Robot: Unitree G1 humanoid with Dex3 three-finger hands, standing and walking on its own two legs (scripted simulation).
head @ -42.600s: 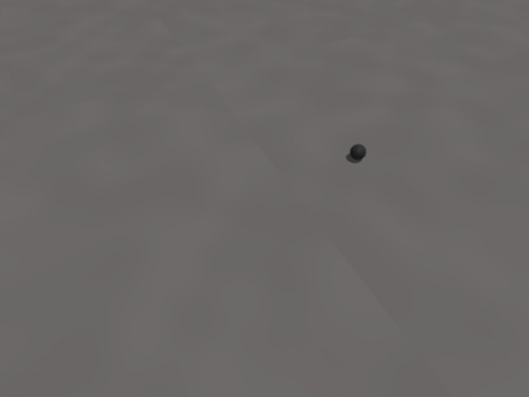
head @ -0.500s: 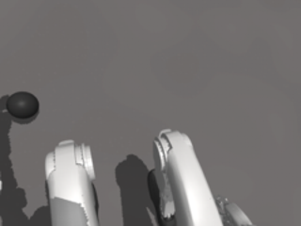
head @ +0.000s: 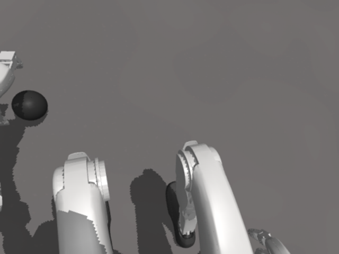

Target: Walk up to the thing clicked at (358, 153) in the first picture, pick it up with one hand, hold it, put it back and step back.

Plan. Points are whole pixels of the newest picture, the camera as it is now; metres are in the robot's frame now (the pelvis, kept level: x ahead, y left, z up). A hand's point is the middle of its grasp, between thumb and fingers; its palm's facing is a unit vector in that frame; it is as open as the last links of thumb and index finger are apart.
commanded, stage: withdraw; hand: left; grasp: from above
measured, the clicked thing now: (30, 105) +0.49 +0.34 -0.29
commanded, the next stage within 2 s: home in 0.06 s
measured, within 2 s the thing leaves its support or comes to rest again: neither
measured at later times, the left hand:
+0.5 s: hand out of the picture +0.43 +0.34 -0.04, palm faces -0.35 -0.32 -0.88, open 11.6 cm
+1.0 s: hand out of the picture +0.27 +0.27 +0.17, palm faces +0.02 -0.89 -0.45, open 7.5 cm
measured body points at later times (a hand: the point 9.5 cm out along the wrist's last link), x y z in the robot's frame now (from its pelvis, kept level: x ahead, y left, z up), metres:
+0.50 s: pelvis +0.02 +0.00 +0.07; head +0.23 +0.06 +0.46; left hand +0.44 +0.35 +0.01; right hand +0.10 -0.26 -0.06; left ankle +0.09 +0.13 -0.30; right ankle +0.11 -0.12 -0.30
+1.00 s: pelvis +0.04 +0.01 +0.26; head +0.14 +0.05 +0.70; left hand +0.26 +0.31 +0.20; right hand +0.27 -0.20 +0.18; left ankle +0.09 +0.13 -0.30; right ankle +0.11 -0.12 -0.30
